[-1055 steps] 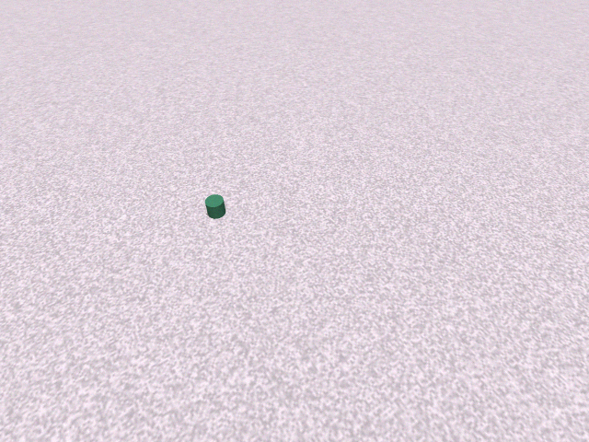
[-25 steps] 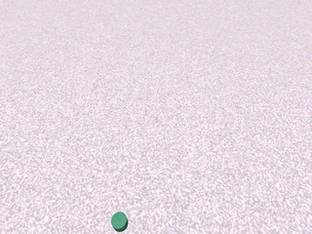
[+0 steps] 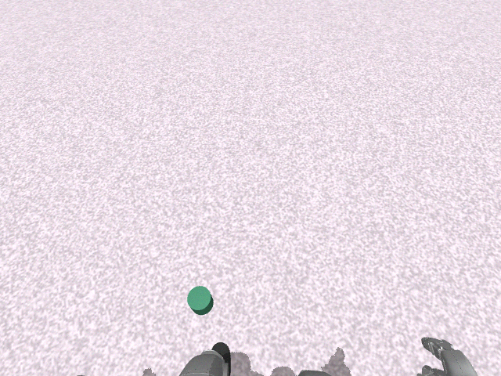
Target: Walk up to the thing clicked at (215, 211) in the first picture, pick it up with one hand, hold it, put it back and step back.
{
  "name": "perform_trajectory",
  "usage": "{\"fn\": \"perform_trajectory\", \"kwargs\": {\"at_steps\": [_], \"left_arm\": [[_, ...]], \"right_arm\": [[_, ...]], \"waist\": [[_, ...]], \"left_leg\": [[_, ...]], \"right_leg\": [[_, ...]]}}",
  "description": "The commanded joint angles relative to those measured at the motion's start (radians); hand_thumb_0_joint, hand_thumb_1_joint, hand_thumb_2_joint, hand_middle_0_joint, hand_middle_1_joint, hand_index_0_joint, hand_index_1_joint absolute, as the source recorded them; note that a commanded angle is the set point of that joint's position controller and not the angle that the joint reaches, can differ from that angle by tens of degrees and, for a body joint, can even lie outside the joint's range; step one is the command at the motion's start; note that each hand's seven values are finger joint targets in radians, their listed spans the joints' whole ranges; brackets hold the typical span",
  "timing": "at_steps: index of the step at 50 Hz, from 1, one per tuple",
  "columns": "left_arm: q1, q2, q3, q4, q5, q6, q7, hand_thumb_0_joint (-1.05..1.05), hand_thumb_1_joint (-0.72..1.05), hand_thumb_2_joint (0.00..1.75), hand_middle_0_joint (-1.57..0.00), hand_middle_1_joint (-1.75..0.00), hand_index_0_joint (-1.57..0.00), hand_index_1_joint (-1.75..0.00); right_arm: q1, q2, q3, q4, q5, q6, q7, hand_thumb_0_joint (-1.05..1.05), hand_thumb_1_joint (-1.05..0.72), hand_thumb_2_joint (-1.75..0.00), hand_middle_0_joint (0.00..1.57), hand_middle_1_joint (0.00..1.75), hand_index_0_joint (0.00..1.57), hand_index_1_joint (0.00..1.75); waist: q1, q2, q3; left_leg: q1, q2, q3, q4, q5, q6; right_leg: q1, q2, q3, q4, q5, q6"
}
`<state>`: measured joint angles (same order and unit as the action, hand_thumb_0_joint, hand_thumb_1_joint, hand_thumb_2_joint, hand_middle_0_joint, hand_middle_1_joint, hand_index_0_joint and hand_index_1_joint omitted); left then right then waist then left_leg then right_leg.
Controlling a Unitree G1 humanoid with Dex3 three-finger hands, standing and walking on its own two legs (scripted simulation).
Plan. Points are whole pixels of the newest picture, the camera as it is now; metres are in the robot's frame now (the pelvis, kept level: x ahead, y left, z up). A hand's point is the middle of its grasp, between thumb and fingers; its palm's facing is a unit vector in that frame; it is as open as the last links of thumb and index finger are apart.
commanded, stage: walk up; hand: left
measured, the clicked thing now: (200, 300) +0.41 +0.23 -0.72
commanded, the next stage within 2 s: none
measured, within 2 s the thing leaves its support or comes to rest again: neither
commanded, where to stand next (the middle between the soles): +0.03 -0.01 m, yaw +2 degrees
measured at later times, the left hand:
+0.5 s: hand out of the picture -0.05 +0.27 -0.15, palm faces +0.10 -0.91 -0.40, open 7.4 cm
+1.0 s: hand out of the picture -0.23 +0.26 -0.13, palm faces +0.03 -0.91 -0.42, open 7.4 cm
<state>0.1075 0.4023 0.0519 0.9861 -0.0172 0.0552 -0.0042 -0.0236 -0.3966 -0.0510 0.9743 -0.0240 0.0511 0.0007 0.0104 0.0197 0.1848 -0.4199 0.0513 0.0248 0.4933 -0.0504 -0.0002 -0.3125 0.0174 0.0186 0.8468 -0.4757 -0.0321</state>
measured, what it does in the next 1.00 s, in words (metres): walks backwards: left foot, then right foot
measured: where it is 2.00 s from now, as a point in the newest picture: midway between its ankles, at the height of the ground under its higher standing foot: outside the picture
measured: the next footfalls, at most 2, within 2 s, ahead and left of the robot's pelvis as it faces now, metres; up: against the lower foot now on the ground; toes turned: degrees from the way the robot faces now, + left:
left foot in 0.44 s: -0.12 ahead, +0.11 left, +0.00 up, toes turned +4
right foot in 0.78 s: -0.23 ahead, -0.14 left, +0.00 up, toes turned +3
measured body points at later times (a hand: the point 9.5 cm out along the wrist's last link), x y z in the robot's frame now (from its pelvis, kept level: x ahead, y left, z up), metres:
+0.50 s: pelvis -0.15 -0.01 -0.01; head -0.07 +0.00 +0.43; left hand -0.06 +0.31 -0.13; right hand -0.01 -0.31 -0.14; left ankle -0.16 +0.11 -0.72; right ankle -0.04 -0.12 -0.72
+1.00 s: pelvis -0.27 -0.01 +0.01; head -0.25 -0.03 +0.46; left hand -0.24 +0.31 -0.10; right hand -0.19 -0.32 -0.13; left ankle -0.25 +0.14 -0.70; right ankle -0.27 -0.14 -0.72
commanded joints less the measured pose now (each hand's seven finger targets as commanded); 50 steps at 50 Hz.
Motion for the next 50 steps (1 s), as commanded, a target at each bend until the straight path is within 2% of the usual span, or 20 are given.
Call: {"fn": "perform_trajectory", "kwargs": {"at_steps": [1, 2, 3, 4, 5, 8, 13, 19, 22, 24, 25, 26, 29, 34, 38, 39, 40, 42, 45, 50], "left_arm": [[0.244, 0.156, 0.059, -0.005, 0.03, -0.019, 0.016, 0.0, 0.9, 0.9, -0.2, -0.3, -0.2, -0.3], [0.19, 0.219, 0.077, -0.034, 0.05, -0.028, 0.023, 0.0, 0.9, 0.9, -0.2, -0.3, -0.2, -0.3], [0.078, 0.325, 0.101, -0.094, 0.067, -0.031, 0.025, 0.0, 0.9, 0.9, -0.2, -0.3, -0.2, -0.3], [-0.002, 0.371, 0.107, -0.147, 0.074, -0.031, 0.024, 0.0, 0.9, 0.9, -0.2, -0.3, -0.2, -0.3], [-0.021, 0.368, 0.104, -0.165, 0.072, -0.039, 0.026, 0.0, 0.9, 0.9, -0.2, -0.3, -0.2, -0.3], [-0.11, 0.223, 0.089, -0.185, 0.061, -0.048, 0.032, 0.0, 0.9, 0.9, -0.2, -0.3, -0.2, -0.3], [0.13, 0.19, 0.088, -0.186, 0.048, -0.045, 0.061, 0.0, 0.9, 0.9, -0.2, -0.3, -0.2, -0.3], [0.151, 0.215, 0.092, -0.216, 0.028, -0.029, 0.069, 0.0, 0.9, 0.9, -0.2, -0.3, -0.2, -0.3], [0.046, 0.249, 0.09, -0.257, 0.021, -0.023, 0.06, 0.0, 0.9, 0.9, -0.2, -0.3, -0.2, -0.3], [-0.03, 0.192, 0.078, -0.28, 0.015, -0.028, 0.059, 0.0, 0.9, 0.9, -0.2, -0.3, -0.2, -0.3], [-0.069, 0.196, 0.093, -0.27, 0.023, -0.026, 0.066, 0.0, 0.9, 0.9, -0.2, -0.3, -0.2, -0.3], [-0.049, 0.208, 0.091, -0.257, 0.03, -0.025, 0.064, 0.0, 0.9, 0.9, -0.2, -0.3, -0.2, -0.3], [0.098, 0.18, 0.092, -0.19, 0.011, -0.024, 0.054, 0.0, 0.9, 0.9, -0.2, -0.3, -0.2, -0.3], [0.107, 0.146, 0.067, -0.176, 0.025, -0.062, 0.035, 0.0, 0.9, 0.9, -0.2, -0.3, -0.2, -0.3], [0.213, 0.142, 0.068, -0.091, 0.037, -0.106, 0.038, 0.0, 0.9, 0.9, -0.2, -0.3, -0.2, -0.3], [0.225, 0.183, 0.08, -0.078, 0.054, -0.115, 0.042, 0.0, 0.9, 0.9, -0.2, -0.3, -0.2, -0.3], [0.182, 0.238, 0.093, -0.096, 0.069, -0.12, 0.043, 0.0, 0.9, 0.9, -0.2, -0.3, -0.2, -0.3], [0.035, 0.364, 0.116, -0.161, 0.077, -0.11, 0.046, 0.0, 0.9, 0.9, -0.2, -0.3, -0.2, -0.3], [-0.016, 0.213, 0.079, -0.161, 0.055, -0.124, 0.039, 0.0, 0.9, 0.9, -0.2, -0.3, -0.2, -0.3], [0.099, 0.235, 0.092, -0.14, 0.061, -0.111, 0.017, 0.0, 0.9, 0.9, -0.2, -0.3, -0.2, -0.3]], "right_arm": [[-0.083, -0.209, -0.044, -0.109, 0.009, 0.004, -0.013, 0.0, -0.9, -0.9, 0.2, 0.3, 0.2, 0.3], [-0.027, -0.159, -0.03, -0.103, 0.021, 0.01, -0.011, 0.0, -0.9, -0.9, 0.2, 0.3, 0.2, 0.3], [0.036, -0.122, -0.023, -0.106, 0.024, 0.011, -0.014, 0.0, -0.9, -0.9, 0.2, 0.3, 0.2, 0.3], [0.053, -0.172, -0.041, -0.109, 0.018, 0.014, -0.023, 0.0, -0.9, -0.9, 0.2, 0.3, 0.2, 0.3], [0.058, -0.213, -0.056, -0.104, 0.014, 0.015, -0.025, 0.0, -0.9, -0.9, 0.2, 0.3, 0.2, 0.3], [0.165, -0.205, -0.052, -0.071, 0.035, 0.007, -0.015, 0.0, -0.9, -0.9, 0.2, 0.3, 0.2, 0.3], [0.091, -0.164, -0.014, -0.142, 0.016, -0.016, -0.038, 0.0, -0.9, -0.9, 0.2, 0.3, 0.2, 0.3], [0.161, -0.165, -0.03, -0.137, 0.004, -0.011, -0.031, 0.0, -0.9, -0.9, 0.2, 0.3, 0.2, 0.3], [0.285, -0.193, -0.055, -0.094, 0.004, -0.002, -0.016, 0.0, -0.9, -0.9, 0.2, 0.3, 0.2, 0.3], [0.213, -0.304, -0.077, -0.123, 0.0, 0.009, -0.003, 0.0, -0.9, -0.9, 0.2, 0.3, 0.2, 0.3], [0.156, -0.364, -0.092, -0.148, -0.004, 0.006, -0.001, 0.0, -0.9, -0.9, 0.2, 0.3, 0.2, 0.3], [0.115, -0.346, -0.089, -0.157, -0.016, -0.004, -0.008, 0.0, -0.9, -0.9, 0.2, 0.3, 0.2, 0.3], [-0.003, -0.214, -0.047, -0.205, -0.026, -0.002, -0.016, 0.0, -0.9, -0.9, 0.2, 0.3, 0.2, 0.3], [0.109, -0.217, -0.057, -0.175, -0.018, -0.015, -0.006, 0.0, -0.9, -0.9, 0.2, 0.3, 0.2, 0.3], [0.115, -0.235, -0.063, -0.169, -0.011, 0.004, 0.011, 0.0, -0.9, -0.9, 0.2, 0.3, 0.2, 0.3], [0.125, -0.195, -0.052, -0.166, -0.005, 0.005, 0.011, 0.0, -0.9, -0.9, 0.2, 0.3, 0.2, 0.3], [0.133, -0.128, -0.031, -0.172, 0.006, 0.0, 0.015, 0.0, -0.9, -0.9, 0.2, 0.3, 0.2, 0.3], [0.069, -0.208, -0.062, -0.166, -0.01, 0.0, 0.005, 0.0, -0.9, -0.9, 0.2, 0.3, 0.2, 0.3], [0.132, -0.186, -0.057, -0.111, 0.014, -0.023, 0.022, 0.0, -0.9, -0.9, 0.2, 0.3, 0.2, 0.3], [0.124, -0.162, -0.039, -0.112, 0.001, -0.056, 0.028, 0.0, -0.9, -0.9, 0.2, 0.3, 0.2, 0.3]], "waist": [[0.077, 0.061, -0.24], [0.036, -0.142, -0.182], [-0.004, -0.301, -0.137], [0.002, -0.259, -0.114], [0.006, -0.272, -0.106], [-0.074, -0.133, -0.181], [0.062, -0.143, -0.26], [0.059, -0.233, -0.301], [-0.035, -0.191, -0.331], [-0.064, 0.185, -0.283], [-0.095, 0.326, -0.232], [-0.067, 0.25, -0.189], [0.035, 0.106, -0.139], [-0.04, 0.151, -0.182], [-0.003, 0.123, -0.265], [0.002, 0.061, -0.253], [-0.011, -0.113, -0.207], [0.028, -0.225, -0.055], [-0.037, -0.115, -0.049], [0.041, -0.216, -0.102]], "left_leg": [[0.07, 0.112, -0.136, 0.073, -0.11, 0.108], [-0.051, -0.017, -0.106, 0.209, -0.278, 0.066], [-0.143, -0.16, -0.112, 0.38, -0.507, 0.008], [-0.065, -0.152, -0.185, 0.563, -0.554, 0.0], [-0.008, -0.137, -0.2, 0.667, -0.52, 0.003], [-0.069, -0.186, -0.2, 0.738, -0.373, -0.002], [-0.232, -0.124, -0.168, 0.551, -0.453, -0.019], [-0.007, -0.077, -0.061, 0.195, -0.432, -0.006], [0.236, -0.063, -0.029, 0.008, -0.202, 0.031], [0.209, 0.19, -0.376, -0.072, 0.033, 0.196], [0.045, 0.332, -0.57, -0.2, -0.014, 0.335], [0.011, 0.349, -0.569, -0.202, -0.034, 0.347], [0.056, 0.19, -0.268, -0.103, 0.075, 0.234], [0.278, 0.143, -0.257, -0.085, -0.257, 0.217], [0.265, 0.128, -0.196, 0.058, -0.276, 0.172], [0.127, 0.089, -0.169, 0.132, -0.313, 0.127], [-0.114, 0.001, -0.113, 0.246, -0.424, 0.05], [-0.003, 0.001, -0.204, 0.464, -0.476, -0.006], [-0.016, -0.058, -0.163, 0.403, -0.339, -0.015], [0.015, -0.055, -0.045, 0.147, -0.406, -0.03]], "right_leg": [[0.138, -0.072, 0.041, -0.422, 0.235, 0.034], [0.123, -0.171, 0.235, -0.541, 0.26, 0.037], [0.032, -0.33, 0.429, -0.581, 0.264, -0.055], [-0.153, -0.429, 0.456, -0.583, 0.312, -0.218], [-0.24, -0.444, 0.491, -0.601, 0.303, -0.25], [0.01, -0.225, 0.132, -0.42, 0.607, -0.121], [0.434, -0.294, 0.191, -0.286, 0.889, -0.152], [0.405, -0.3, 0.172, -0.226, 0.978, -0.143], [0.156, -0.287, 0.155, -0.228, 0.671, -0.094], [-0.091, -0.032, -0.043, -0.011, 0.159, 0.016], [-0.065, 0.059, -0.004, 0.26, -0.188, 0.036], [-0.064, 0.035, 0.117, 0.352, -0.201, 0.026], [-0.134, 0.066, 0.111, 0.448, -0.058, 0.009], [-0.12, 0.016, 0.036, 0.007, -0.039, 0.057], [0.153, 0.025, -0.052, -0.575, 0.16, 0.034], [0.272, -0.011, 0.051, -0.58, 0.196, 0.016], [0.329, -0.168, 0.337, -0.58, 0.034, -0.042], [-0.163, -0.453, 0.61, -0.659, -0.3, -0.237], [0.0, -0.23, 0.248, -0.557, 0.086, -0.124], [0.152, -0.207, 0.204, -0.527, 0.001, -0.109]]}}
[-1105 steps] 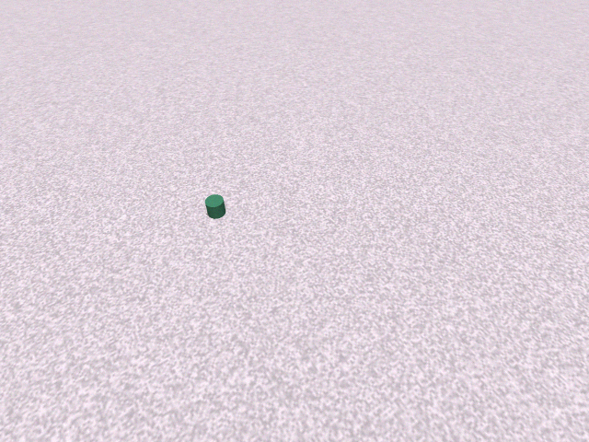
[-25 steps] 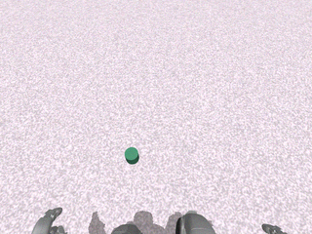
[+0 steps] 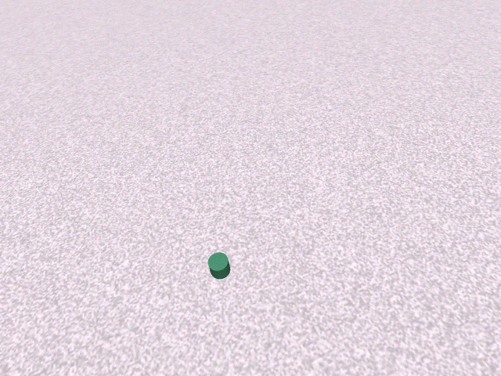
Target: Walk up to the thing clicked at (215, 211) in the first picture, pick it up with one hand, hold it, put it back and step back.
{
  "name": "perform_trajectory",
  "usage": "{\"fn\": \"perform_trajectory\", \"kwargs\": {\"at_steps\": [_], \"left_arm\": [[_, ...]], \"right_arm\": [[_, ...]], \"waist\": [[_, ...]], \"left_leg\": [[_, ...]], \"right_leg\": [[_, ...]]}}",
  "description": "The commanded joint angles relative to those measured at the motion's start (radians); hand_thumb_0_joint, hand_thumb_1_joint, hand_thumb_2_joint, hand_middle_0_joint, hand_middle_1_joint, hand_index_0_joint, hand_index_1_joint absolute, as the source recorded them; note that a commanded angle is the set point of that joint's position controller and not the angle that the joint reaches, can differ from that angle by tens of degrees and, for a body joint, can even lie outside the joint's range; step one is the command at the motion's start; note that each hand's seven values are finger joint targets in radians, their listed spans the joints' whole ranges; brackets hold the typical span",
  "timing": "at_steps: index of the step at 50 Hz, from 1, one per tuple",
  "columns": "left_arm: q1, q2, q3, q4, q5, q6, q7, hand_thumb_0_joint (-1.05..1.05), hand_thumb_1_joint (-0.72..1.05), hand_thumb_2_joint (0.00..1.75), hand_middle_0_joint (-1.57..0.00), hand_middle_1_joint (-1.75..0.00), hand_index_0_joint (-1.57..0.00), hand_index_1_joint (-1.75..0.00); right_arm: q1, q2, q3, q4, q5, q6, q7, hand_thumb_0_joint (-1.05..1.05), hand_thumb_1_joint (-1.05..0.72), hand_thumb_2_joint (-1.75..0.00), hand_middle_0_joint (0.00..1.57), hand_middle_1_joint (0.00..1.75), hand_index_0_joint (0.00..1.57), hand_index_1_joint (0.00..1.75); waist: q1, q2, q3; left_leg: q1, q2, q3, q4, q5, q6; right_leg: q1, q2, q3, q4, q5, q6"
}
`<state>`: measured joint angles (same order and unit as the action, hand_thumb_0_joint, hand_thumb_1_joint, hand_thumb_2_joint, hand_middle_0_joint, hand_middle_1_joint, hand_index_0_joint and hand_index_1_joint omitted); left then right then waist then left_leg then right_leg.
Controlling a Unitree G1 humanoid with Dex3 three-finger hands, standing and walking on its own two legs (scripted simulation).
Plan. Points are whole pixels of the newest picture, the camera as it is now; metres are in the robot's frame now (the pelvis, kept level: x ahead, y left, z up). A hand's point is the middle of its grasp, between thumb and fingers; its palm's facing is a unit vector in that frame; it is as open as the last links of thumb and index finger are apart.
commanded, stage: walk up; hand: left
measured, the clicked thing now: (219, 265) +0.69 +0.22 -0.73
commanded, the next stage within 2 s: stand in 1.18 s
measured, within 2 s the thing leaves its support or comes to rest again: neither
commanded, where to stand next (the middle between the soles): +0.30 -0.01 m, yaw +0 degrees
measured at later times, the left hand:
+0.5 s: hand out of the picture +0.11 +0.26 -0.14, palm faces -0.01 -0.92 -0.39, open 7.4 cm
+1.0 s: hand out of the picture +0.15 +0.27 -0.14, palm faces +0.04 -0.94 -0.33, open 7.4 cm
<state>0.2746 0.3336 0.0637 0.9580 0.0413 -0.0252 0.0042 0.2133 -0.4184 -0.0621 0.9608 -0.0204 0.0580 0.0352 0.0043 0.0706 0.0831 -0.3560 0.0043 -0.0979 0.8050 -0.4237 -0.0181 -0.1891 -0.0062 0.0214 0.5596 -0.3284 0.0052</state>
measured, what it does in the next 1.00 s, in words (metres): steps on the spot: left foot, then right foot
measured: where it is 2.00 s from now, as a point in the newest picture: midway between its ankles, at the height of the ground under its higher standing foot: outside the picture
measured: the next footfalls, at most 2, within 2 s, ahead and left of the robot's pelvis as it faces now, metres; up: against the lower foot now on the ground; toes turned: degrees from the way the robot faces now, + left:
left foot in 0.06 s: +0.08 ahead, +0.13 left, +0.00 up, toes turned +1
right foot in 0.40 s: +0.10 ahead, -0.13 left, +0.00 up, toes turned -1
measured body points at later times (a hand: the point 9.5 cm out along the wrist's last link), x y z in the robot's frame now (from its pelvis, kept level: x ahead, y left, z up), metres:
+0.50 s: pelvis +0.02 -0.01 +0.00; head +0.03 -0.02 +0.44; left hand +0.11 +0.30 -0.11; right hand +0.07 -0.33 -0.13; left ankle +0.01 +0.13 -0.71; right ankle +0.06 -0.13 -0.73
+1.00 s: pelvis +0.05 +0.01 +0.01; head +0.06 +0.02 +0.46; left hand +0.15 +0.31 -0.12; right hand +0.16 -0.29 -0.11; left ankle +0.04 +0.13 -0.73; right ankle +0.06 -0.13 -0.73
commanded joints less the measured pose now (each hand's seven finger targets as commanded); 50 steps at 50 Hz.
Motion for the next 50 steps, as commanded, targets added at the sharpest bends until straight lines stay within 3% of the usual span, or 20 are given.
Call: {"fn": "perform_trajectory", "kwargs": {"at_steps": [1, 3, 4, 5, 6, 7, 10, 13, 15, 19, 21, 23, 26, 31, 33, 34, 35, 38, 43, 50], "left_arm": [[-0.074, 0.309, 0.081, -0.116, 0.0, -0.022, 0.004, 0.0, 0.9, 0.9, -0.2, -0.3, -0.2, -0.3], [-0.078, 0.279, 0.064, -0.125, -0.01, -0.002, -0.004, 0.0, 0.9, 0.9, -0.2, -0.3, -0.2, -0.3], [-0.057, 0.222, 0.049, -0.127, -0.013, 0.003, -0.005, 0.0, 0.9, 0.9, -0.2, -0.3, -0.2, -0.3], [-0.047, 0.154, 0.027, -0.142, -0.033, 0.004, -0.008, 0.0, 0.9, 0.9, -0.2, -0.3, -0.2, -0.3], [-0.121, 0.253, 0.057, -0.126, -0.023, 0.008, 0.003, 0.0, 0.9, 0.9, -0.2, -0.3, -0.2, -0.3], [-0.129, 0.292, 0.066, -0.121, -0.023, 0.007, 0.004, 0.0, 0.9, 0.9, -0.2, -0.3, -0.2, -0.3], [-0.065, 0.253, 0.056, -0.105, -0.031, -0.003, -0.013, 0.0, 0.9, 0.9, -0.2, -0.3, -0.2, -0.3], [-0.11, 0.237, 0.055, -0.102, -0.025, -0.002, -0.026, 0.0, 0.9, 0.9, -0.2, -0.3, -0.2, -0.3], [-0.09, 0.229, 0.052, -0.099, -0.022, -0.007, -0.029, 0.0, 0.9, 0.9, -0.2, -0.3, -0.2, -0.3], [0.003, 0.225, 0.06, -0.034, -0.019, -0.02, -0.01, 0.0, 0.9, 0.9, -0.2, -0.3, -0.2, -0.3], [-0.032, 0.325, 0.078, -0.064, -0.004, -0.034, 0.005, 0.0, 0.9, 0.9, -0.2, -0.3, -0.2, -0.3], [-0.184, 0.349, 0.073, -0.105, -0.01, -0.025, 0.0, 0.0, 0.9, 0.9, -0.2, -0.3, -0.2, -0.3], [-0.194, 0.281, 0.054, -0.093, -0.021, -0.027, 0.0, 0.0, 0.9, 0.9, -0.2, -0.3, -0.2, -0.3], [-0.211, 0.262, 0.041, -0.078, -0.037, -0.015, -0.003, 0.0, 0.9, 0.9, -0.2, -0.3, -0.2, -0.3], [-0.205, 0.203, 0.019, -0.082, -0.053, -0.012, -0.004, 0.0, 0.9, 0.9, -0.2, -0.3, -0.2, -0.3], [-0.187, 0.193, 0.017, -0.055, -0.061, -0.007, -0.003, 0.0, 0.9, 0.9, -0.2, -0.3, -0.2, -0.3], [-0.18, 0.216, 0.022, -0.028, -0.056, -0.008, 0.0, 0.0, 0.9, 0.9, -0.2, -0.3, -0.2, -0.3], [-0.207, 0.241, 0.022, -0.008, -0.043, -0.024, 0.001, 0.0, 0.9, 0.9, -0.2, -0.3, -0.2, -0.3], [-0.213, 0.229, 0.01, 0.025, -0.051, -0.022, 0.007, 0.0, 0.9, 0.9, -0.2, -0.3, -0.2, -0.3], [-0.236, 0.222, 0.004, 0.066, -0.045, -0.017, 0.005, 0.0, 0.9, 0.9, -0.2, -0.3, -0.2, -0.3]], "right_arm": [[-0.092, -0.139, -0.03, -0.086, -0.003, -0.072, -0.008, 0.0, -0.9, -0.9, 0.2, 0.3, 0.2, 0.3], [0.001, -0.136, -0.039, -0.048, -0.007, -0.093, -0.022, 0.0, -0.9, -0.9, 0.2, 0.3, 0.2, 0.3], [0.052, -0.172, -0.057, -0.033, -0.014, -0.106, -0.032, 0.0, -0.9, -0.9, 0.2, 0.3, 0.2, 0.3], [0.06, -0.247, -0.072, -0.041, -0.025, -0.115, -0.038, 0.0, -0.9, -0.9, 0.2, 0.3, 0.2, 0.3], [0.079, -0.323, -0.086, -0.042, -0.019, -0.114, -0.036, 0.0, -0.9, -0.9, 0.2, 0.3, 0.2, 0.3], [0.059, -0.327, -0.09, -0.043, -0.013, -0.113, -0.036, 0.0, -0.9, -0.9, 0.2, 0.3, 0.2, 0.3], [0.006, -0.222, -0.057, -0.072, -0.017, -0.125, -0.038, 0.0, -0.9, -0.9, 0.2, 0.3, 0.2, 0.3], [0.049, -0.233, -0.064, -0.064, -0.017, -0.127, -0.037, 0.0, -0.9, -0.9, 0.2, 0.3, 0.2, 0.3], [0.015, -0.238, -0.061, -0.087, -0.016, -0.117, -0.035, 0.0, -0.9, -0.9, 0.2, 0.3, 0.2, 0.3], [-0.055, -0.142, -0.019, -0.111, 0.01, -0.091, -0.038, 0.0, -0.9, -0.9, 0.2, 0.3, 0.2, 0.3], [-0.001, -0.059, 0.015, -0.118, 0.026, -0.087, -0.046, 0.0, -0.9, -0.9, 0.2, 0.3, 0.2, 0.3], [0.065, -0.162, -0.022, -0.056, 0.017, -0.073, -0.054, 0.0, -0.9, -0.9, 0.2, 0.3, 0.2, 0.3], [0.064, -0.151, -0.013, -0.017, 0.021, -0.08, -0.049, 0.0, -0.9, -0.9, 0.2, 0.3, 0.2, 0.3], [0.078, -0.122, -0.004, 0.021, 0.004, -0.098, -0.049, 0.0, -0.9, -0.9, 0.2, 0.3, 0.2, 0.3], [0.038, -0.174, -0.019, 0.014, -0.011, -0.108, -0.056, 0.0, -0.9, -0.9, 0.2, 0.3, 0.2, 0.3], [-0.075, -0.202, -0.017, -0.005, -0.003, -0.109, -0.052, 0.0, -0.9, -0.9, 0.2, 0.3, 0.2, 0.3], [-0.129, -0.205, -0.014, -0.006, 0.003, -0.106, -0.046, 0.0, -0.9, -0.9, 0.2, 0.3, 0.2, 0.3], [-0.109, -0.147, 0.006, 0.016, 0.008, -0.104, -0.045, 0.0, -0.9, -0.9, 0.2, 0.3, 0.2, 0.3], [-0.138, -0.143, 0.007, 0.048, 0.012, -0.1, -0.046, 0.0, -0.9, -0.9, 0.2, 0.3, 0.2, 0.3], [-0.193, -0.129, 0.007, 0.067, 0.012, -0.093, -0.045, 0.0, -0.9, -0.9, 0.2, 0.3, 0.2, 0.3]], "waist": [[0.039, -0.282, -0.017], [-0.006, -0.22, -0.079], [-0.022, -0.098, -0.134], [-0.02, 0.115, -0.144], [-0.06, 0.057, -0.093], [-0.05, 0.045, -0.017], [-0.003, 0.074, 0.018], [-0.042, 0.11, 0.008], [-0.023, 0.129, -0.011], [0.053, 0.015, -0.085], [0.028, -0.266, -0.099], [-0.011, -0.199, -0.041], [-0.012, -0.223, -0.046], [-0.035, -0.221, -0.12], [-0.016, -0.083, -0.168], [0.032, -0.032, -0.129], [0.041, -0.024, -0.105], [0.007, -0.045, -0.136], [0.007, -0.018, -0.151], [0.007, -0.052, -0.132]], "left_leg": [[-0.002, -0.015, 0.105, -0.237, -0.029, -0.013], [0.193, -0.044, 0.121, -0.468, 0.118, 0.002], [0.323, 0.048, -0.026, -0.506, 0.123, 0.022], [0.421, 0.267, -0.38, -0.561, 0.061, 0.121], [0.273, 0.353, -0.521, -0.569, -0.107, 0.234], [0.165, 0.379, -0.525, -0.606, -0.229, 0.285], [0.257, 0.236, -0.252, -0.544, 0.0, 0.2], [0.2, 0.224, -0.203, -0.532, 0.115, 0.207], [0.13, 0.226, -0.151, -0.5, 0.122, 0.217], [-0.048, 0.115, 0.003, -0.241, 0.18, 0.104], [-0.189, -0.045, 0.029, -0.005, -0.079, 0.018], [0.018, 0.018, 0.0, 0.094, -0.159, 0.015], [0.001, 0.023, 0.009, -0.002, -0.075, 0.021], [0.2, 0.007, 0.087, -0.408, 0.219, 0.02], [0.257, 0.153, -0.1, -0.453, 0.453, 0.066], [0.161, 0.203, -0.158, -0.458, 0.363, 0.107], [0.079, 0.202, -0.128, -0.428, 0.297, 0.126], [0.125, 0.106, -0.004, -0.398, 0.388, 0.056], [0.197, 0.118, -0.001, -0.413, 0.513, 0.054], [0.205, 0.117, 0.0, -0.462, 0.436, 0.049]], "right_leg": [[0.028, -0.186, 0.186, -0.21, -0.105, -0.152], [-0.01, -0.148, 0.116, -0.044, 0.046, -0.119], [-0.088, -0.102, 0.061, 0.127, 0.064, -0.086], [-0.318, 0.028, -0.033, 0.312, -0.111, -0.028], [-0.33, 0.009, 0.059, 0.372, -0.266, -0.036], [-0.312, -0.019, 0.098, 0.421, -0.264, -0.042], [-0.375, -0.041, 0.096, 0.352, -0.144, -0.044], [-0.283, -0.027, 0.026, 0.258, -0.132, -0.02], [-0.175, -0.029, -0.006, 0.156, -0.101, -0.018], [0.172, 0.018, -0.036, -0.147, 0.151, -0.026], [0.187, -0.284, 0.441, -0.307, 0.057, -0.122], [-0.125, -0.363, 0.459, -0.305, -0.15, -0.249], [-0.06, -0.251, 0.258, -0.254, 0.033, -0.173], [-0.047, -0.192, 0.121, -0.08, 0.355, -0.113], [-0.068, -0.107, 0.057, 0.021, 0.31, -0.037], [-0.045, -0.047, 0.018, -0.033, 0.126, -0.016], [0.042, -0.053, 0.021, -0.079, 0.033, -0.018], [0.106, -0.115, 0.076, -0.118, 0.301, -0.043], [0.099, -0.109, 0.038, -0.134, 0.371, -0.033], [0.114, -0.113, 0.039, -0.185, 0.341, -0.021]]}}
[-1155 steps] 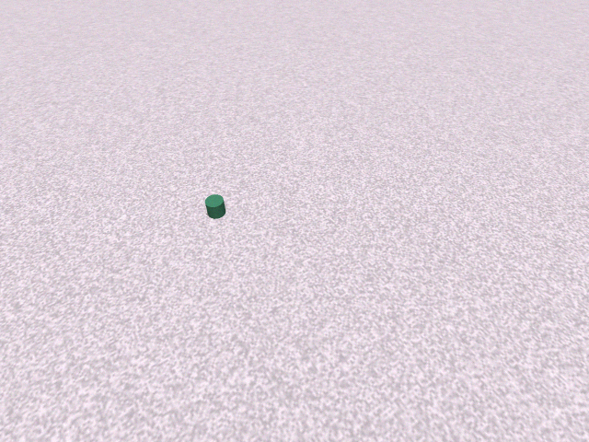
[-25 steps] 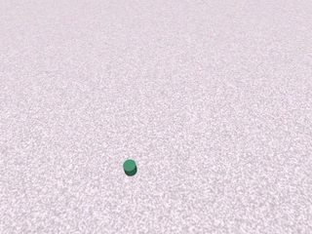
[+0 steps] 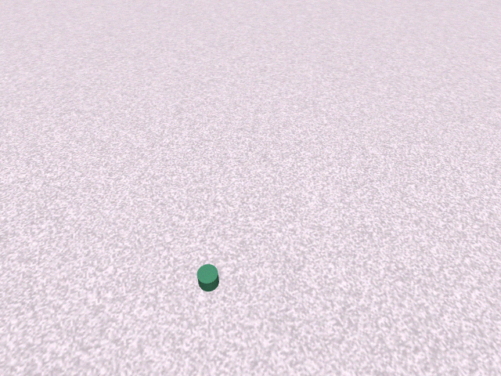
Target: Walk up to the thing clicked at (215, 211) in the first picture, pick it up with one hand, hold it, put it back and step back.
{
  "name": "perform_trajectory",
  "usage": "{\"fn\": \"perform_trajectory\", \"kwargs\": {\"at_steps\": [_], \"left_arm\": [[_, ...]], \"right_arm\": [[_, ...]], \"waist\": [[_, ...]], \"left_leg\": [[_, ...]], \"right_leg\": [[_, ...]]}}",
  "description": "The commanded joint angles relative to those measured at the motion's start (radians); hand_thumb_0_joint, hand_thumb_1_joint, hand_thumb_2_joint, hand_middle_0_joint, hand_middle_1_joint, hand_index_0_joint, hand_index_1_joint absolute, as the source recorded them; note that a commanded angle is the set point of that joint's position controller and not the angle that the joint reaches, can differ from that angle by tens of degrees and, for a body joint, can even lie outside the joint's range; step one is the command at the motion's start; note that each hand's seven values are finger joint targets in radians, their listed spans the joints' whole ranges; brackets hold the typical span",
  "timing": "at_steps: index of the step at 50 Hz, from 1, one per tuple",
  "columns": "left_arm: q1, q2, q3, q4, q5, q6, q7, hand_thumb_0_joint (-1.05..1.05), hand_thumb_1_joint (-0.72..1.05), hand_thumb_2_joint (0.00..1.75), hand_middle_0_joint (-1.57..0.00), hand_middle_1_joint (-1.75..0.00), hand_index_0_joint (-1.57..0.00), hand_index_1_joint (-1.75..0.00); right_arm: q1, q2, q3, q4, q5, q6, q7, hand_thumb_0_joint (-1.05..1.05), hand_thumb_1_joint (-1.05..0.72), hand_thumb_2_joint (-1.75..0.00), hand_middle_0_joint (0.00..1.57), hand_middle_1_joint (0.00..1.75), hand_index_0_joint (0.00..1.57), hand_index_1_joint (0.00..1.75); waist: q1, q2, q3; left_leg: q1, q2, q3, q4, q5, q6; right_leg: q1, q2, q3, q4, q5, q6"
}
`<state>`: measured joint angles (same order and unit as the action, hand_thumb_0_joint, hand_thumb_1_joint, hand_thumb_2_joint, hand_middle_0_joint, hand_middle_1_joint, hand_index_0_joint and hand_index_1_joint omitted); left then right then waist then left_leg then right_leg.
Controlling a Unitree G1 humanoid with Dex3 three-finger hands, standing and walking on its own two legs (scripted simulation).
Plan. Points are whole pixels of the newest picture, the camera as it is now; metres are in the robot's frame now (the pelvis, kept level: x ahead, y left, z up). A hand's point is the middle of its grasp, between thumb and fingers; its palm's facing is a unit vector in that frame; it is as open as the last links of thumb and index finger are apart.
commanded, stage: walk up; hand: left
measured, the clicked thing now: (208, 277) +0.64 +0.20 -0.74
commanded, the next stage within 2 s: stand in 0.18 s
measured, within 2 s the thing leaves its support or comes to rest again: neither
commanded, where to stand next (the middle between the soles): +0.25 -0.02 m, yaw -1 degrees
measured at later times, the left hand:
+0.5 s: hand out of the picture +0.07 +0.24 -0.15, palm faces -0.02 -0.94 -0.34, open 7.4 cm
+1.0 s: hand out of the picture +0.06 +0.23 -0.15, palm faces -0.04 -0.94 -0.35, open 7.4 cm
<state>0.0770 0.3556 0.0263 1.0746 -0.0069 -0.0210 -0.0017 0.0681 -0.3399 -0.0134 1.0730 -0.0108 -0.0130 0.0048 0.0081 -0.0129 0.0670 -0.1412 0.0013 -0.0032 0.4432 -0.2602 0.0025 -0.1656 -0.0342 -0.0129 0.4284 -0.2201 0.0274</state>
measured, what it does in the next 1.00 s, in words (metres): stands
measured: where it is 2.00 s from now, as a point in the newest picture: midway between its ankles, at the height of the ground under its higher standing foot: outside the picture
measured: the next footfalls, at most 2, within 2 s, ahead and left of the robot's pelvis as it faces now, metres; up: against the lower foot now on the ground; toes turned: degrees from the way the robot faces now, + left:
left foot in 1.46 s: +0.14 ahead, +0.15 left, +0.00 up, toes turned +4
right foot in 1.92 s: +0.32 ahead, -0.12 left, +0.00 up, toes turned -4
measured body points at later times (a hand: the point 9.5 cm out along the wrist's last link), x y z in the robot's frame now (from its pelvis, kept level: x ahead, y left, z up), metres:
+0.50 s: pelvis -0.01 -0.01 +0.01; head +0.00 -0.01 +0.46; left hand +0.07 +0.29 -0.12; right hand +0.08 -0.31 -0.13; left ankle -0.01 +0.12 -0.74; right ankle +0.01 -0.14 -0.74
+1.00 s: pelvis -0.02 -0.02 +0.01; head -0.01 -0.03 +0.46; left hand +0.06 +0.28 -0.12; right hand +0.04 -0.33 -0.13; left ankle -0.01 +0.12 -0.74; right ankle +0.01 -0.14 -0.74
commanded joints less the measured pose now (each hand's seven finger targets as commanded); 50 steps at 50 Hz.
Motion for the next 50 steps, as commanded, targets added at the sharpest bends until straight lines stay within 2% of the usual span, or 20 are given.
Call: {"fn": "perform_trajectory", "kwargs": {"at_steps": [1, 5, 8, 9, 11, 12, 17, 20, 21, 24, 26, 29, 32, 38, 46, 50], "left_arm": [[-0.035, 0.205, 0.042, -0.048, 0.006, -0.022, 0.011, 0.0, 0.9, 0.9, -0.2, -0.3, -0.2, -0.3], [-0.045, 0.204, 0.041, -0.04, 0.01, -0.024, 0.012, 0.0, 0.9, 0.9, -0.2, -0.3, -0.2, -0.3], [-0.049, 0.198, 0.041, -0.029, 0.009, -0.022, 0.011, 0.0, 0.9, 0.9, -0.2, -0.3, -0.2, -0.3], [-0.054, 0.198, 0.024, -0.018, 0.015, -0.021, 0.01, 0.0, 0.9, 0.9, -0.2, -0.3, -0.2, -0.3], [-0.045, 0.198, 0.023, -0.016, 0.016, -0.022, 0.01, 0.0, 0.9, 0.9, -0.2, -0.3, -0.2, -0.3], [-0.042, 0.197, 0.022, -0.01, 0.015, -0.02, 0.01, 0.0, 0.9, 0.9, -0.2, -0.3, -0.2, -0.3], [-0.042, 0.204, 0.016, 0.002, 0.017, -0.019, 0.009, 0.0, 0.9, 0.9, -0.2, -0.3, -0.2, -0.3], [-0.038, 0.207, 0.014, 0.006, 0.017, -0.02, 0.008, 0.0, 0.9, 0.9, -0.2, -0.3, -0.2, -0.3], [-0.041, 0.213, 0.015, 0.009, 0.016, -0.019, 0.009, 0.0, 0.9, 0.9, -0.2, -0.3, -0.2, -0.3], [-0.031, 0.207, 0.011, 0.009, 0.015, -0.02, 0.008, 0.0, 0.9, 0.9, -0.2, -0.3, -0.2, -0.3], [-0.026, 0.208, 0.011, 0.012, 0.017, -0.018, 0.008, 0.0, 0.9, 0.9, -0.2, -0.3, -0.2, -0.3], [-0.032, 0.213, 0.01, 0.012, 0.017, -0.017, 0.008, 0.0, 0.9, 0.9, -0.2, -0.3, -0.2, -0.3], [-0.026, 0.219, 0.01, 0.009, 0.017, -0.02, 0.007, 0.0, 0.9, 0.9, -0.2, -0.3, -0.2, -0.3], [-0.02, 0.224, 0.012, 0.008, 0.017, -0.017, 0.005, 0.0, 0.9, 0.9, -0.2, -0.3, -0.2, -0.3], [-0.021, 0.23, 0.014, 0.001, 0.015, -0.021, 0.004, 0.0, 0.9, 0.9, -0.2, -0.3, -0.2, -0.3], [-0.014, 0.224, 0.013, 0.001, 0.014, -0.018, 0.006, 0.0, 0.9, 0.9, -0.2, -0.3, -0.2, -0.3]], "right_arm": [[-0.056, -0.21, -0.041, -0.044, 0.001, -0.02, -0.014, 0.0, -0.9, -0.9, 0.2, 0.3, 0.2, 0.3], [-0.06, -0.207, -0.042, -0.033, 0.001, -0.018, -0.011, 0.0, -0.9, -0.9, 0.2, 0.3, 0.2, 0.3], [-0.073, -0.202, -0.041, -0.028, 0.002, -0.015, -0.009, 0.0, -0.9, -0.9, 0.2, 0.3, 0.2, 0.3], [-0.067, -0.215, -0.039, -0.028, 0.002, -0.022, -0.008, 0.0, -0.9, -0.9, 0.2, 0.3, 0.2, 0.3], [-0.078, -0.222, -0.043, -0.025, 0.002, -0.024, -0.008, 0.0, -0.9, -0.9, 0.2, 0.3, 0.2, 0.3], [-0.08, -0.218, -0.041, -0.021, 0.005, -0.023, -0.01, 0.0, -0.9, -0.9, 0.2, 0.3, 0.2, 0.3], [-0.08, -0.222, -0.039, -0.009, 0.004, -0.024, -0.006, 0.0, -0.9, -0.9, 0.2, 0.3, 0.2, 0.3], [-0.066, -0.215, -0.036, -0.006, 0.004, -0.023, -0.006, 0.0, -0.9, -0.9, 0.2, 0.3, 0.2, 0.3], [-0.062, -0.209, -0.035, -0.002, 0.004, -0.022, -0.006, 0.0, -0.9, -0.9, 0.2, 0.3, 0.2, 0.3], [-0.056, -0.22, -0.035, 0.003, 0.003, -0.021, -0.003, 0.0, -0.9, -0.9, 0.2, 0.3, 0.2, 0.3], [-0.055, -0.213, -0.034, 0.004, 0.001, -0.02, -0.003, 0.0, -0.9, -0.9, 0.2, 0.3, 0.2, 0.3], [-0.04, -0.209, -0.032, 0.01, 0.001, -0.017, -0.002, 0.0, -0.9, -0.9, 0.2, 0.3, 0.2, 0.3], [-0.034, -0.22, -0.035, 0.01, 0.0, -0.017, -0.001, 0.0, -0.9, -0.9, 0.2, 0.3, 0.2, 0.3], [-0.006, -0.217, -0.033, 0.015, -0.001, -0.014, 0.002, 0.0, -0.9, -0.9, 0.2, 0.3, 0.2, 0.3], [0.024, -0.211, -0.028, 0.013, -0.001, -0.016, 0.0, 0.0, -0.9, -0.9, 0.2, 0.3, 0.2, 0.3], [0.012, -0.217, -0.027, 0.009, 0.0, -0.015, -0.003, 0.0, -0.9, -0.9, 0.2, 0.3, 0.2, 0.3]], "waist": [[0.004, 0.029, -0.12], [-0.002, 0.007, -0.135], [-0.001, 0.018, -0.114], [-0.014, 0.025, -0.123], [-0.007, 0.026, -0.134], [-0.005, 0.023, -0.116], [-0.001, 0.034, -0.103], [-0.006, 0.014, -0.117], [-0.006, 0.013, -0.103], [-0.004, 0.025, -0.112], [-0.002, 0.01, -0.085], [-0.006, -0.005, -0.068], [-0.006, 0.007, -0.084], [-0.008, -0.002, -0.051], [-0.015, -0.011, -0.078], [-0.008, 0.005, -0.079]], "left_leg": [[0.001, 0.122, -0.089, -0.105, 0.269, 0.029], [0.042, 0.119, -0.074, -0.106, 0.28, 0.024], [0.027, 0.115, -0.076, -0.123, 0.242, 0.018], [0.057, 0.128, -0.094, -0.145, 0.306, 0.018], [0.067, 0.128, -0.091, -0.138, 0.331, 0.016], [0.066, 0.128, -0.092, -0.15, 0.294, 0.016], [0.039, 0.125, -0.098, -0.185, 0.214, 0.012], [0.061, 0.125, -0.091, -0.179, 0.252, 0.012], [0.048, 0.121, -0.093, -0.19, 0.206, 0.008], [0.045, 0.122, -0.092, -0.187, 0.208, 0.011], [0.036, 0.117, -0.094, -0.199, 0.147, 0.006], [0.025, 0.117, -0.096, -0.201, 0.113, 0.008], [0.027, 0.118, -0.098, -0.193, 0.12, 0.01], [0.006, 0.108, -0.094, -0.188, 0.051, 0.009], [0.012, 0.115, -0.094, -0.176, 0.106, 0.01], [0.005, 0.116, -0.093, -0.178, 0.115, 0.008]], "right_leg": [[0.091, -0.087, 0.073, -0.059, 0.235, -0.042], [0.086, -0.092, 0.079, -0.081, 0.253, -0.043], [0.082, -0.088, 0.079, -0.098, 0.216, -0.037], [0.087, -0.099, 0.083, -0.098, 0.265, -0.039], [0.098, -0.102, 0.079, -0.108, 0.284, -0.035], [0.084, -0.095, 0.077, -0.119, 0.242, -0.032], [0.097, -0.099, 0.08, -0.142, 0.166, -0.033], [0.096, -0.103, 0.08, -0.139, 0.205, -0.036], [0.089, -0.102, 0.083, -0.147, 0.162, -0.035], [0.099, -0.105, 0.083, -0.15, 0.168, -0.036], [0.066, -0.1, 0.084, -0.163, 0.105, -0.036], [0.048, -0.1, 0.088, -0.171, 0.069, -0.037], [0.055, -0.103, 0.095, -0.172, 0.078, -0.038], [0.009, -0.101, 0.112, -0.198, -0.042, -0.041], [0.042, -0.104, 0.117, -0.184, 0.043, -0.044], [0.051, -0.099, 0.105, -0.171, 0.079, -0.044]]}}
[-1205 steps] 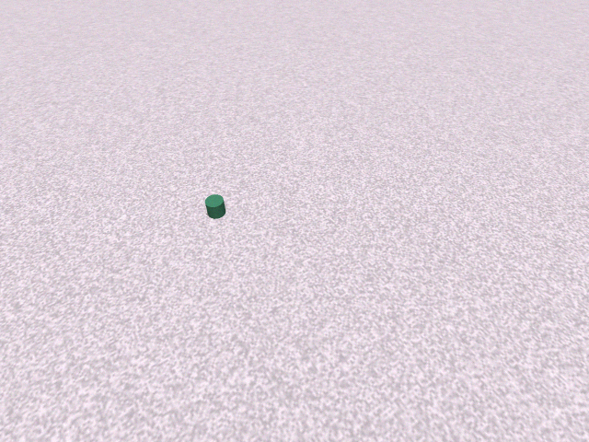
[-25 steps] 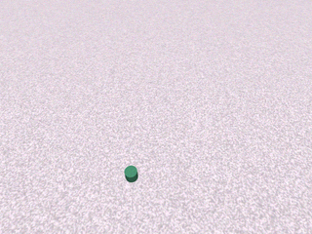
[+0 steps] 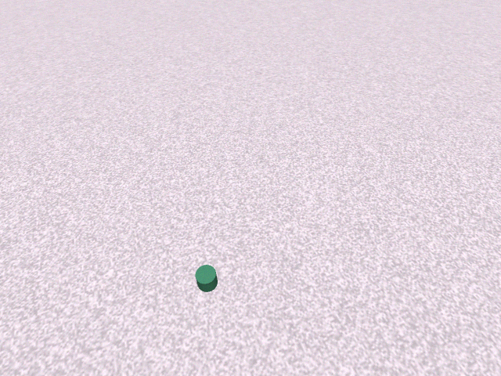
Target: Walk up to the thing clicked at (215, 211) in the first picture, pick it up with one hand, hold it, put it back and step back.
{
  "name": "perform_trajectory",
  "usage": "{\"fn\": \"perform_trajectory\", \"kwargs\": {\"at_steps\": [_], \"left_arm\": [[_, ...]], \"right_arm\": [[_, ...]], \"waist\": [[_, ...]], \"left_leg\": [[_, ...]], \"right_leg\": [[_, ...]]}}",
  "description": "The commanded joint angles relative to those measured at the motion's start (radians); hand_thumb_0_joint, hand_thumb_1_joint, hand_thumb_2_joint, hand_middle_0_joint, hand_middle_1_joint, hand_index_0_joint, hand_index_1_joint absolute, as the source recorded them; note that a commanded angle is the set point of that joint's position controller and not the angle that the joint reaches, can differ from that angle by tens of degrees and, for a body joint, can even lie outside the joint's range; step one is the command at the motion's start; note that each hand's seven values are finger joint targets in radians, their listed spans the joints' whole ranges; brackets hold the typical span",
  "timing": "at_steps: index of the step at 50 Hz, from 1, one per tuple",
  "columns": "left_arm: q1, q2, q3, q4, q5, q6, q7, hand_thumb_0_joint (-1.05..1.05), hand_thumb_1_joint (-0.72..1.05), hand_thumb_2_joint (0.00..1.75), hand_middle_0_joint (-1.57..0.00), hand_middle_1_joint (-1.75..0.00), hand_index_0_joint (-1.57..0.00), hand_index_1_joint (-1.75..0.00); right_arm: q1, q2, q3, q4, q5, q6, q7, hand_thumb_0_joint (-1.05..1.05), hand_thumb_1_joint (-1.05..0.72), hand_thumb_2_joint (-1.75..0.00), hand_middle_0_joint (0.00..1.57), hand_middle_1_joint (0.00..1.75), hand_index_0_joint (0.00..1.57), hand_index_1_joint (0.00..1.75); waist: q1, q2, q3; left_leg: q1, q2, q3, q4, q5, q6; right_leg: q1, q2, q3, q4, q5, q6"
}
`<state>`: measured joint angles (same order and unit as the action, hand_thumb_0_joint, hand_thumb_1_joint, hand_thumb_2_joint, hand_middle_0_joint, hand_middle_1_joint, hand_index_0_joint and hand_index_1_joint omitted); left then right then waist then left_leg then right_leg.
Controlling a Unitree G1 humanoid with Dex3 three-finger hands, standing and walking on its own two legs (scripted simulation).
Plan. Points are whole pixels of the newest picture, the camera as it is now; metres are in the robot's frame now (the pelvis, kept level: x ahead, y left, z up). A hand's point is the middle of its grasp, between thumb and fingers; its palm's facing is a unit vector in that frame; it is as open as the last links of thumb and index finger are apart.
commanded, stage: stand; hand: left
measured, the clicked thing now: (206, 278) +0.66 +0.22 -0.74
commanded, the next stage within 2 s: walk up in 0.18 s
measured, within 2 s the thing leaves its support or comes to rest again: neither
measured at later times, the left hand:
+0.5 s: hand out of the picture +0.07 +0.33 -0.18, palm faces +0.01 -0.94 -0.35, open 7.4 cm
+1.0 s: hand (136, 295) +0.33 +0.27 -0.17, palm faces -0.11 -0.93 -0.36, open 7.4 cm
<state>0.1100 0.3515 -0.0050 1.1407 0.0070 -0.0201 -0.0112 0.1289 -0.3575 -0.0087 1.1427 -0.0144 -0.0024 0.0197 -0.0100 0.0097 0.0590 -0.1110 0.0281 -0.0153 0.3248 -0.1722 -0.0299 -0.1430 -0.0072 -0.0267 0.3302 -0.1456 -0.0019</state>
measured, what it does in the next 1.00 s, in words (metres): walks ahead: left foot, then right foot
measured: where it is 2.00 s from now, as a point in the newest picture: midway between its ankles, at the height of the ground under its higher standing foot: outside the picture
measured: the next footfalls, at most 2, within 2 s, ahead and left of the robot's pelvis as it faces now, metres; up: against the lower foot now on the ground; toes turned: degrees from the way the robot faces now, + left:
left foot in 0.46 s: +0.16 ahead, +0.17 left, +0.00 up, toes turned +4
right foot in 0.92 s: +0.33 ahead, -0.10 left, +0.00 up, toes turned -4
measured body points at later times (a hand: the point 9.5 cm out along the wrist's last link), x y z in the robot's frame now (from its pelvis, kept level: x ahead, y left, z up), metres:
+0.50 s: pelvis +0.06 +0.05 -0.02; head +0.07 +0.07 +0.43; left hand +0.07 +0.38 -0.15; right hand +0.13 -0.29 -0.12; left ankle +0.12 +0.17 -0.75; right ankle +0.02 -0.11 -0.74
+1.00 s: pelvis +0.21 +0.02 -0.03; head +0.27 +0.01 +0.42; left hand +0.34 +0.32 -0.14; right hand +0.24 -0.29 -0.16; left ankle +0.13 +0.16 -0.72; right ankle +0.29 -0.10 -0.75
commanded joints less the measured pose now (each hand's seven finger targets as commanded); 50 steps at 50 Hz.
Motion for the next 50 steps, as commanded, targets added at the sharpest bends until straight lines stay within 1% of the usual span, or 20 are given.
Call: {"fn": "perform_trajectory", "kwargs": {"at_steps": [1, 8, 9, 11, 14, 16, 19, 22, 23, 24, 25, 26, 27, 30, 41, 45, 46, 47, 48, 50], "left_arm": [[-0.04, 0.227, 0.044, -0.063, 0.0, -0.02, 0.015, 0.0, 0.9, 0.9, -0.2, -0.3, -0.2, -0.3], [-0.044, 0.223, 0.042, -0.067, 0.0, -0.014, 0.012, 0.0, 0.9, 0.9, -0.2, -0.3, -0.2, -0.3], [0.032, 0.271, 0.098, -0.103, 0.013, -0.021, -0.007, 0.0, 0.9, 0.9, -0.2, -0.3, -0.2, -0.3], [0.102, 0.295, 0.122, -0.087, 0.028, -0.019, -0.014, 0.0, 0.9, 0.9, -0.2, -0.3, -0.2, -0.3], [0.122, 0.333, 0.15, -0.135, 0.033, -0.032, -0.009, 0.0, 0.9, 0.9, -0.2, -0.3, -0.2, -0.3], [0.138, 0.307, 0.148, -0.152, 0.031, -0.037, -0.008, 0.0, 0.9, 0.9, -0.2, -0.3, -0.2, -0.3], [0.056, 0.309, 0.145, -0.219, 0.031, -0.035, -0.021, 0.0, 0.9, 0.9, -0.2, -0.3, -0.2, -0.3], [-0.059, 0.276, 0.131, -0.273, 0.027, -0.015, -0.033, 0.0, 0.9, 0.9, -0.2, -0.3, -0.2, -0.3], [-0.025, 0.219, 0.114, -0.283, 0.026, -0.008, -0.034, 0.0, 0.9, 0.9, -0.2, -0.3, -0.2, -0.3], [0.032, 0.143, 0.089, -0.295, 0.024, -0.006, -0.032, 0.0, 0.9, 0.9, -0.2, -0.3, -0.2, -0.3], [0.13, 0.152, 0.089, -0.278, 0.016, 0.004, -0.027, 0.0, 0.9, 0.9, -0.2, -0.3, -0.2, -0.3], [0.148, 0.266, 0.116, -0.256, 0.012, 0.009, -0.021, 0.0, 0.9, 0.9, -0.2, -0.3, -0.2, -0.3], [0.151, 0.286, 0.115, -0.252, 0.005, 0.007, -0.022, 0.0, 0.9, 0.9, -0.2, -0.3, -0.2, -0.3], [0.233, 0.287, 0.125, -0.202, 0.006, 0.002, -0.031, 0.0, 0.9, 0.9, -0.2, -0.3, -0.2, -0.3], [0.088, 0.181, 0.092, -0.297, 0.007, 0.006, -0.041, 0.0, 0.9, 0.9, -0.2, -0.3, -0.2, -0.3], [0.112, 0.185, 0.096, -0.264, 0.01, -0.003, -0.021, 0.0, 0.9, 0.9, -0.2, -0.3, -0.2, -0.3], [0.164, 0.23, 0.109, -0.247, 0.013, -0.011, -0.014, 0.0, 0.9, 0.9, -0.2, -0.3, -0.2, -0.3], [0.223, 0.303, 0.134, -0.245, 0.015, -0.016, -0.004, 0.0, 0.9, 0.9, -0.2, -0.3, -0.2, -0.3], [0.204, 0.29, 0.124, -0.272, 0.003, -0.017, 0.004, 0.0, 0.9, 0.9, -0.2, -0.3, -0.2, -0.3], [0.133, 0.269, 0.119, -0.287, -0.007, -0.005, 0.016, 0.0, 0.9, 0.9, -0.2, -0.3, -0.2, -0.3]], "right_arm": [[-0.044, -0.202, -0.031, -0.059, 0.004, -0.026, -0.018, 0.0, -0.9, -0.9, 0.2, 0.3, 0.2, 0.3], [-0.044, -0.206, -0.024, -0.061, 0.005, -0.029, -0.022, 0.0, -0.9, -0.9, 0.2, 0.3, 0.2, 0.3], [0.021, -0.269, -0.068, -0.103, -0.011, -0.037, -0.004, 0.0, -0.9, -0.9, 0.2, 0.3, 0.2, 0.3], [0.002, -0.256, -0.074, -0.125, -0.023, -0.031, 0.006, 0.0, -0.9, -0.9, 0.2, 0.3, 0.2, 0.3], [-0.045, -0.232, -0.086, -0.176, -0.031, -0.034, 0.01, 0.0, -0.9, -0.9, 0.2, 0.3, 0.2, 0.3], [-0.041, -0.221, -0.09, -0.193, -0.028, -0.05, 0.016, 0.0, -0.9, -0.9, 0.2, 0.3, 0.2, 0.3], [0.055, -0.211, -0.1, -0.199, -0.024, -0.048, 0.034, 0.0, -0.9, -0.9, 0.2, 0.3, 0.2, 0.3], [0.27, -0.222, -0.137, -0.146, -0.023, -0.056, 0.024, 0.0, -0.9, -0.9, 0.2, 0.3, 0.2, 0.3], [0.36, -0.254, -0.153, -0.119, -0.03, -0.061, 0.012, 0.0, -0.9, -0.9, 0.2, 0.3, 0.2, 0.3], [0.44, -0.327, -0.171, -0.12, -0.046, -0.065, -0.003, 0.0, -0.9, -0.9, 0.2, 0.3, 0.2, 0.3], [0.335, -0.39, -0.173, -0.179, -0.048, -0.075, -0.01, 0.0, -0.9, -0.9, 0.2, 0.3, 0.2, 0.3], [0.193, -0.42, -0.175, -0.227, -0.027, -0.075, -0.009, 0.0, -0.9, -0.9, 0.2, 0.3, 0.2, 0.3], [0.127, -0.403, -0.165, -0.249, -0.017, -0.077, -0.007, 0.0, -0.9, -0.9, 0.2, 0.3, 0.2, 0.3], [0.125, -0.297, -0.133, -0.28, -0.009, -0.097, -0.011, 0.0, -0.9, -0.9, 0.2, 0.3, 0.2, 0.3], [0.196, -0.27, -0.111, -0.326, 0.001, -0.09, -0.028, 0.0, -0.9, -0.9, 0.2, 0.3, 0.2, 0.3], [0.187, -0.27, -0.101, -0.334, 0.022, -0.056, -0.037, 0.0, -0.9, -0.9, 0.2, 0.3, 0.2, 0.3], [0.207, -0.23, -0.084, -0.336, 0.03, -0.056, -0.038, 0.0, -0.9, -0.9, 0.2, 0.3, 0.2, 0.3], [0.239, -0.191, -0.067, -0.347, 0.037, -0.058, -0.04, 0.0, -0.9, -0.9, 0.2, 0.3, 0.2, 0.3], [0.308, -0.142, -0.044, -0.329, 0.04, -0.048, -0.049, 0.0, -0.9, -0.9, 0.2, 0.3, 0.2, 0.3], [0.245, -0.212, -0.06, -0.296, 0.034, -0.034, -0.064, 0.0, -0.9, -0.9, 0.2, 0.3, 0.2, 0.3]], "waist": [[0.011, -0.018, -0.072], [0.011, 0.001, -0.083], [0.022, -0.011, -0.165], [0.06, -0.081, -0.036], [0.087, -0.141, 0.118], [0.082, -0.113, 0.072], [0.028, -0.156, 0.0], [-0.107, -0.12, -0.012], [-0.132, 0.026, -0.045], [-0.164, 0.288, -0.052], [-0.09, 0.265, -0.044], [-0.051, 0.158, 0.02], [-0.024, 0.136, 0.085], [0.014, 0.107, 0.067], [-0.012, 0.141, 0.046], [0.015, 0.065, -0.059], [0.046, -0.028, -0.115], [0.071, -0.211, -0.196], [0.049, -0.227, -0.236], [0.06, -0.203, -0.21]], "left_leg": [[-0.015, 0.092, -0.081, -0.057, 0.037, 0.041], [-0.017, 0.1, -0.08, -0.063, 0.063, 0.039], [-0.019, 0.045, -0.058, 0.016, -0.361, 0.101], [-0.282, 0.014, -0.035, 0.128, -0.537, 0.094], [-0.517, 0.052, -0.029, 0.451, -0.283, 0.05], [-0.502, 0.064, -0.031, 0.427, -0.292, 0.056], [-0.27, 0.052, 0.005, 0.355, -0.245, 0.052], [0.129, 0.008, 0.072, 0.16, -0.011, 0.041], [0.289, -0.01, 0.041, 0.15, -0.035, 0.033], [0.298, 0.164, -0.24, -0.028, -0.356, 0.074], [0.155, 0.359, -0.645, -0.201, -0.673, 0.137], [-0.031, 0.388, -0.657, -0.244, -0.79, 0.192], [-0.089, 0.389, -0.603, -0.231, -0.724, 0.238], [-0.016, 0.256, -0.282, -0.135, -0.342, 0.181], [-0.054, 0.185, 0.059, 0.057, 0.536, 0.172], [-0.036, 0.127, 0.082, 0.278, 0.461, 0.132], [-0.086, 0.096, 0.092, 0.413, 0.349, 0.097], [-0.228, 0.019, 0.112, 0.632, 0.061, 0.058], [-0.3, -0.06, 0.023, 0.711, -0.433, 0.045], [-0.27, 0.001, -0.032, 0.722, -0.504, 0.044]], "right_leg": [[0.027, -0.127, 0.122, -0.074, 0.013, -0.015], [0.046, -0.125, 0.117, -0.052, 0.059, -0.02], [0.085, -0.064, 0.097, -0.005, -0.381, -0.058], [0.1, -0.131, 0.243, -0.081, -0.663, -0.104], [0.14, -0.349, 0.452, -0.223, -0.519, -0.235], [0.201, -0.306, 0.375, -0.189, -0.289, -0.237], [0.043, -0.239, 0.244, -0.169, -0.362, -0.191], [-0.286, -0.132, 0.083, 0.066, -0.392, -0.128], [-0.422, -0.057, 0.026, 0.275, -0.441, -0.1], [-0.54, 0.077, -0.008, 0.607, -0.509, -0.078], [-0.577, 0.104, 0.131, 0.765, -0.446, -0.056], [-0.481, 0.028, 0.217, 0.77, -0.381, -0.066], [-0.471, -0.011, 0.21, 0.777, -0.327, -0.065], [-0.44, -0.041, 0.194, 0.706, -0.184, -0.04], [-0.22, -0.033, 0.009, 0.34, 0.016, -0.011], [-0.038, 0.022, -0.052, 0.147, 0.11, -0.053], [0.084, -0.023, -0.002, 0.125, 0.287, -0.082], [0.226, -0.206, 0.242, 0.118, 0.506, -0.155], [0.274, -0.343, 0.434, 0.114, 0.585, -0.248], [0.147, -0.335, 0.403, 0.117, 0.496, -0.316]]}}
